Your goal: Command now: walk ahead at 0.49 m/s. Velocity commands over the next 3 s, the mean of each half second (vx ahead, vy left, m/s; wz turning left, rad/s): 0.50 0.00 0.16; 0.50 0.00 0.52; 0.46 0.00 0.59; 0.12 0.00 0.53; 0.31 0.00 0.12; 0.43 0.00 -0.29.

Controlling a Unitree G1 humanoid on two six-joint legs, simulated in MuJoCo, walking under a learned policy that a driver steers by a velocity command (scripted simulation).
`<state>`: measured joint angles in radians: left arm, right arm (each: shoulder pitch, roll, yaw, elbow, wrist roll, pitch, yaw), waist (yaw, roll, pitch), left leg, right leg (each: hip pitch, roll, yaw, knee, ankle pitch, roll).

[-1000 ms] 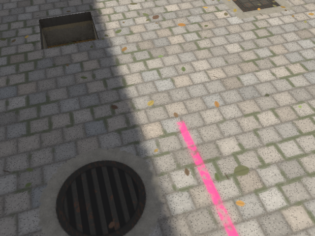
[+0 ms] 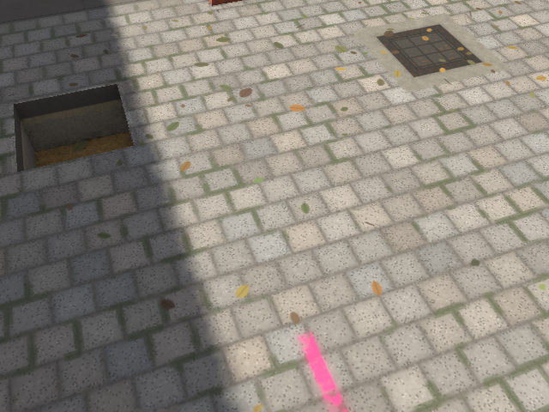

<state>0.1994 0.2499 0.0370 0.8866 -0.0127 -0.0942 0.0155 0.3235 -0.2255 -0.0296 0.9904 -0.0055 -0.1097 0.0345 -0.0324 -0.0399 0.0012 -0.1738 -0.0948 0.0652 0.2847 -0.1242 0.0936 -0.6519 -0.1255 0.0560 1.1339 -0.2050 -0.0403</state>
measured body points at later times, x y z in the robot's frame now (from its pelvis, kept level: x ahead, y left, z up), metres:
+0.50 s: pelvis +0.27 -0.08 +0.00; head +0.29 -0.09 +0.45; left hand +0.31 +0.19 -0.12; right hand +0.37 -0.34 -0.14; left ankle +0.26 +0.09 -0.65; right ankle +0.29 -0.17 -0.74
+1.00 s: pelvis +0.52 +0.03 -0.01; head +0.55 +0.06 +0.44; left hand +0.52 +0.33 -0.13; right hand +0.73 -0.17 -0.12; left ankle +0.54 +0.11 -0.74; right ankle +0.50 -0.15 -0.64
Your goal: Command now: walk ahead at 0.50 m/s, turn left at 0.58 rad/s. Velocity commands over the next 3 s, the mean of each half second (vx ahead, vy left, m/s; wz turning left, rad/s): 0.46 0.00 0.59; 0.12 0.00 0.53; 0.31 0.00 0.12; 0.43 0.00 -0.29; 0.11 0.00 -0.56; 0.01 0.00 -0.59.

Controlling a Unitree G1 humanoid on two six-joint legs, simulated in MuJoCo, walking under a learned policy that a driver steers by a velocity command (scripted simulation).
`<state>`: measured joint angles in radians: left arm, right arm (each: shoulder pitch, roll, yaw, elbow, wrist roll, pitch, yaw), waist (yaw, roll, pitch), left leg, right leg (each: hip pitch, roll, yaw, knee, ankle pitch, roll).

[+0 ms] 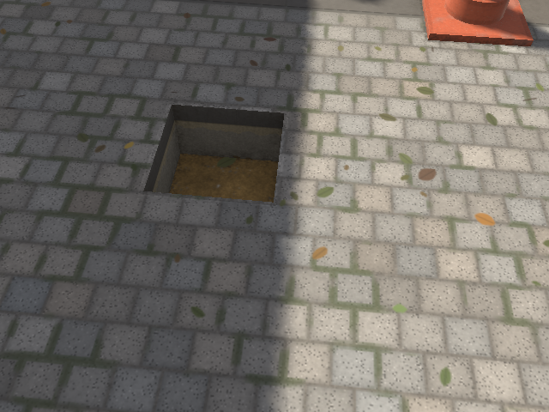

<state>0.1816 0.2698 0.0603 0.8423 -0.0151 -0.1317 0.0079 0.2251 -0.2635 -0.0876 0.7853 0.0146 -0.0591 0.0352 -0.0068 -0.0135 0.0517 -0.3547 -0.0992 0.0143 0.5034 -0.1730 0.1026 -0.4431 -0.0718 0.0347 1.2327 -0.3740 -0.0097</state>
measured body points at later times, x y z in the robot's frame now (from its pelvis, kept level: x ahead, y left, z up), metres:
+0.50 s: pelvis +0.27 -0.04 +0.00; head +0.30 -0.03 +0.45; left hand +0.36 +0.26 -0.09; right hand +0.44 -0.28 -0.11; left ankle +0.16 +0.06 -0.64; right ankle +0.36 -0.12 -0.73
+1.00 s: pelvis +0.36 +0.03 +0.00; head +0.39 +0.08 +0.45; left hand +0.34 +0.35 -0.12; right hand +0.66 -0.10 -0.07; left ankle +0.36 +0.14 -0.73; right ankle +0.41 -0.11 -0.66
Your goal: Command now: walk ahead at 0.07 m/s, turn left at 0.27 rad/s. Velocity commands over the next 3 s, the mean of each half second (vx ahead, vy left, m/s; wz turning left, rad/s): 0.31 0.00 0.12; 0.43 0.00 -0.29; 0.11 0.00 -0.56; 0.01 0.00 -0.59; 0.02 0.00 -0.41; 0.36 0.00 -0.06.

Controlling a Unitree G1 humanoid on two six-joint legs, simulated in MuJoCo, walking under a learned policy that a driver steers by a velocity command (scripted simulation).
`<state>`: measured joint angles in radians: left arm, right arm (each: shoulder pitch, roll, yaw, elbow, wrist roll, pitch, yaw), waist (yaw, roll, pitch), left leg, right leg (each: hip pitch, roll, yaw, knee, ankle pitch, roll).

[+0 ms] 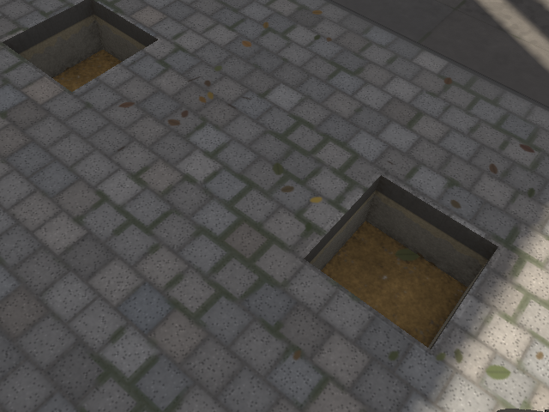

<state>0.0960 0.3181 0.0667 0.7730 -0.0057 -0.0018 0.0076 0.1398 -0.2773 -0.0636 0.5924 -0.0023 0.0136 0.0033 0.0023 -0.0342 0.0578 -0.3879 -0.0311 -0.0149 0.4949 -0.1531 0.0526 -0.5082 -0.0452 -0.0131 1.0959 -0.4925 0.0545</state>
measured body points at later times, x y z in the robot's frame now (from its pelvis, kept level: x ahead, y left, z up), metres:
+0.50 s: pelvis +0.11 -0.03 +0.01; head +0.13 -0.05 +0.46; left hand +0.09 +0.25 -0.11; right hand +0.30 -0.27 -0.09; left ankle +0.23 +0.15 -0.68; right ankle +0.02 -0.13 -0.74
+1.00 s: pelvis +0.34 +0.03 +0.01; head +0.37 +0.02 +0.45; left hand +0.55 +0.27 -0.09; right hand +0.36 -0.26 -0.12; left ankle +0.31 +0.14 -0.74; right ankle +0.47 -0.14 -0.68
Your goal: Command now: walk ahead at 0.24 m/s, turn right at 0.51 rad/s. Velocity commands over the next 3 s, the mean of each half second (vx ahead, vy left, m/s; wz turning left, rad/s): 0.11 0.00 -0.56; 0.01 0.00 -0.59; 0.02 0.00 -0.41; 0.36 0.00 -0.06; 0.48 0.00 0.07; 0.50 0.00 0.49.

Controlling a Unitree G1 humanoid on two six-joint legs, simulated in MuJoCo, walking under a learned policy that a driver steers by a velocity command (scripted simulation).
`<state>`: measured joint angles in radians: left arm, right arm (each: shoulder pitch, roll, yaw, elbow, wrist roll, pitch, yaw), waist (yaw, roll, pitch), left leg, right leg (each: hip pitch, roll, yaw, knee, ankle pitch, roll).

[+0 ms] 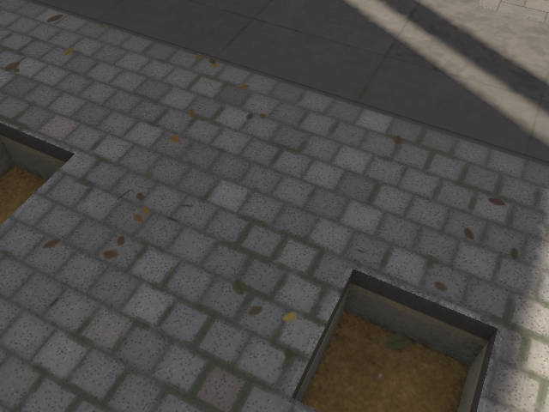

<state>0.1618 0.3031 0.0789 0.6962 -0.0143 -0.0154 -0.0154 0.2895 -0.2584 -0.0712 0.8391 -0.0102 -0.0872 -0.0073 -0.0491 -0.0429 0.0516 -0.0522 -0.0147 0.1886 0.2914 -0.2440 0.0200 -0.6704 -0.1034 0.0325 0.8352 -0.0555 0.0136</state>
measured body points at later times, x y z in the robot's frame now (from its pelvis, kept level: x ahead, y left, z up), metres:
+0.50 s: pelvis +0.13 -0.02 -0.01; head +0.17 -0.06 +0.44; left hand +0.36 +0.20 -0.08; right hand +0.21 -0.34 -0.12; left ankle +0.24 +0.15 -0.69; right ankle +0.19 -0.12 -0.74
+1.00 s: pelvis +0.16 +0.02 +0.00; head +0.20 +0.00 +0.44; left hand +0.45 +0.16 -0.09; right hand +0.11 -0.29 -0.11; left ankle +0.24 +0.12 -0.74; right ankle +0.09 -0.10 -0.70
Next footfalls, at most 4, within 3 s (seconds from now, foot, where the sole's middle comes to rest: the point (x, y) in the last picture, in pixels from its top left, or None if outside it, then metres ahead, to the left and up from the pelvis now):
0.14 right None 0.23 -0.12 -0.78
0.66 left None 0.27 0.10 -0.78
1.08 right None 0.12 -0.11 -0.78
1.52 left None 0.27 0.06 -0.78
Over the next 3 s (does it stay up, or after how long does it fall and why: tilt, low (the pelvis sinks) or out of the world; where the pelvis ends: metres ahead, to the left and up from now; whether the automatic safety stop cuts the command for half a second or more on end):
stays up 0.80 -0.55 0.00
